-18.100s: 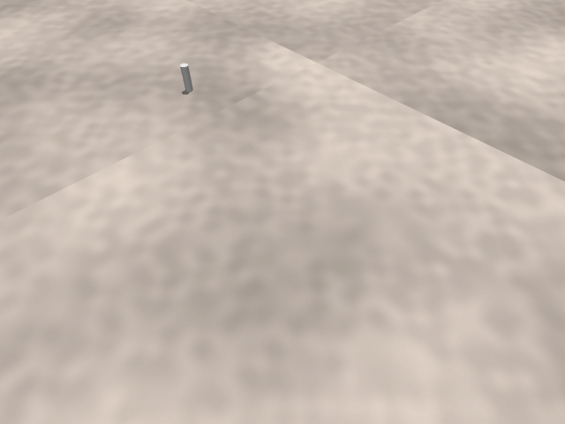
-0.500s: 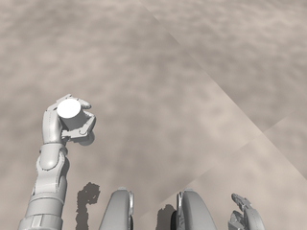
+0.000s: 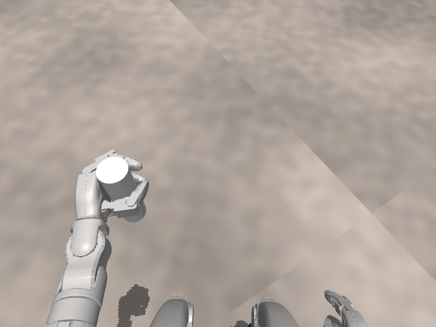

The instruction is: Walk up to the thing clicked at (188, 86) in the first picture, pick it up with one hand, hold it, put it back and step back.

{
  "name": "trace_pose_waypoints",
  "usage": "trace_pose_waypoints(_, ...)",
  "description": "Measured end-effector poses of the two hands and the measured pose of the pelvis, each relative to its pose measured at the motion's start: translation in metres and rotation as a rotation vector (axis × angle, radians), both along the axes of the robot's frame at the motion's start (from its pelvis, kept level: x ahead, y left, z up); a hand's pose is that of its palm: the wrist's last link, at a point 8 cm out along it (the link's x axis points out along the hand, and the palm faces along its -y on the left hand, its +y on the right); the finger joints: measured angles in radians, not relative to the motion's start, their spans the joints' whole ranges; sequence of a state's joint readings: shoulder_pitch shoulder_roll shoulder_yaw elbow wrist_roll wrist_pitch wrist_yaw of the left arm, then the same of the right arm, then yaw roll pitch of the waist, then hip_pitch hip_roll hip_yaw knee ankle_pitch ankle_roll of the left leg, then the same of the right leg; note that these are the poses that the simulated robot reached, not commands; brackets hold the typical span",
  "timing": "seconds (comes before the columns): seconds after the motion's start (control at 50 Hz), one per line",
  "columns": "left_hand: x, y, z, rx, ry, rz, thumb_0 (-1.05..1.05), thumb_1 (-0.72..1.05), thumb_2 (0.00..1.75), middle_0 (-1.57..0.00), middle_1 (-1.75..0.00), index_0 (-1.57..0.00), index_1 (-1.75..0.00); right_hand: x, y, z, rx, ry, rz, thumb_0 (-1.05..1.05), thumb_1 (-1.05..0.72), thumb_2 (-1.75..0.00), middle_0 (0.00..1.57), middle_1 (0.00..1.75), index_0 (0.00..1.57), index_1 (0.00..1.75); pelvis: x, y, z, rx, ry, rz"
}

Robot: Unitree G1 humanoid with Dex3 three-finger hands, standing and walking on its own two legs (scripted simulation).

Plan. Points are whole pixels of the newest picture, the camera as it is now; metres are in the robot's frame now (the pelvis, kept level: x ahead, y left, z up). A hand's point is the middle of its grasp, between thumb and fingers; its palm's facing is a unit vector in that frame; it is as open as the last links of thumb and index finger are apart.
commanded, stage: lift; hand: left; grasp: from the side
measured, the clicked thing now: (124, 193) +0.34 +0.19 +0.01
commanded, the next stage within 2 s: hold in 0.42 s
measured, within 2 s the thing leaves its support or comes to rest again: neither
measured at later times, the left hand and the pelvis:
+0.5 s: hand (130, 186) +0.33 +0.17 +0.06, palm faces +0.16 -0.99 -0.01, open 6.4 cm; pelvis +0.00 -0.01 +0.02, yaw +0 degrees
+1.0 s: hand (128, 185) +0.32 +0.16 +0.08, palm faces +0.17 -0.99 +0.00, open 6.4 cm; pelvis +0.00 -0.01 +0.04, yaw +0 degrees
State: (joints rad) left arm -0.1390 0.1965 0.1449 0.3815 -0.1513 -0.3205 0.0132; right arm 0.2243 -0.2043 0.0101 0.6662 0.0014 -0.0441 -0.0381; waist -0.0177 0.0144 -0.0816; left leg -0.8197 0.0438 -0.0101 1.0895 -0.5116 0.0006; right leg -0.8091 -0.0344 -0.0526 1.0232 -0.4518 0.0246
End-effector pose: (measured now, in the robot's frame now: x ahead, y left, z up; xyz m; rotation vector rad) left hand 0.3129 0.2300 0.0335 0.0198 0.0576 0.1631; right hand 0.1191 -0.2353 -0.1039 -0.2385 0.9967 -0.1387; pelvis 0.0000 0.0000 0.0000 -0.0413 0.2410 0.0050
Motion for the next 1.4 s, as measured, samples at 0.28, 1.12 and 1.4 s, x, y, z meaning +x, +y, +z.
trace_pose_waypoints(0.28, -0.005, -0.007, 0.02, -0.004, -0.009, 0.0, 0.02, 0.04, 1.08, -0.9, -1.04, -0.97, -1.03, 0.001, -0.01, 0.019, -0.009, -0.013, -0.003, 0.01, -0.91, -0.89, 0.21, 0.3, 0.2, 0.3, 0.003, -0.006, 0.017, 0.009, -0.057, 0.002)
trace_pose_waypoints(1.12, -0.019, -0.014, 0.051, -0.018, -0.043, 0.01, 0.01, 0.04, 1.07, -0.9, -1.04, -0.96, -1.04, 0.009, -0.012, 0.045, 0.008, -0.09, 0.007, 0.01, -0.92, -0.9, 0.21, 0.3, 0.2, 0.3, -0.001, -0.011, 0.037, 0.02, -0.149, 0.002)
trace_pose_waypoints(1.4, -0.018, -0.012, 0.054, -0.019, -0.042, 0.005, 0.01, 0.04, 1.07, -0.89, -1.05, -0.96, -1.04, 0.007, -0.009, 0.047, 0.013, -0.087, 0.007, 0.01, -0.91, -0.9, 0.21, 0.3, 0.2, 0.3, 0.0, -0.008, 0.04, 0.019, -0.156, 0.001)
